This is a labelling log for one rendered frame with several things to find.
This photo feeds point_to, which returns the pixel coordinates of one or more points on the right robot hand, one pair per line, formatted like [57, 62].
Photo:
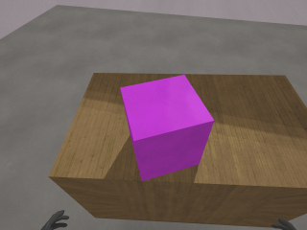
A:
[285, 225]

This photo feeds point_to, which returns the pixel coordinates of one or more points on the pedestal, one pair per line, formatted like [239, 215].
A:
[253, 170]

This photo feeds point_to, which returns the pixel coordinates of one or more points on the left robot hand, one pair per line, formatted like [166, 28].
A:
[51, 223]

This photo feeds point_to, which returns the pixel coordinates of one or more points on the carton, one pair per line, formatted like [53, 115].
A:
[169, 125]

